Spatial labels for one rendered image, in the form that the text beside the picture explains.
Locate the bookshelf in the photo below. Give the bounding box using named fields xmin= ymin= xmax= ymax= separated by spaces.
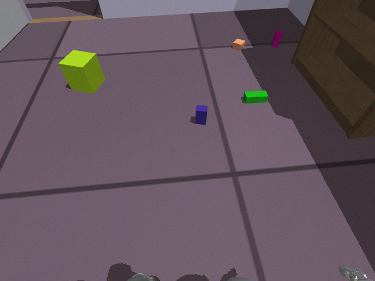
xmin=291 ymin=0 xmax=375 ymax=139

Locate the right robot hand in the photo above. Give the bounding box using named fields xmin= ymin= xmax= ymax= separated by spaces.
xmin=339 ymin=266 xmax=373 ymax=281

